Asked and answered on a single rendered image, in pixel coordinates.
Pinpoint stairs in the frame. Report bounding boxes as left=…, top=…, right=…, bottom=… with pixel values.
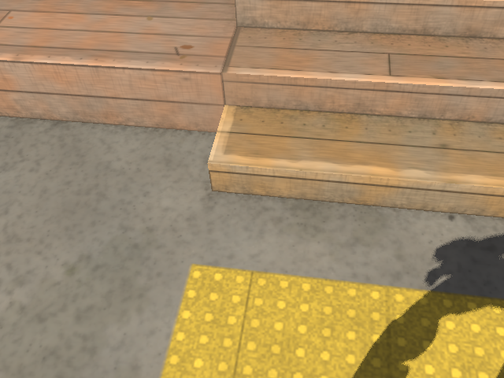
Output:
left=207, top=0, right=504, bottom=218

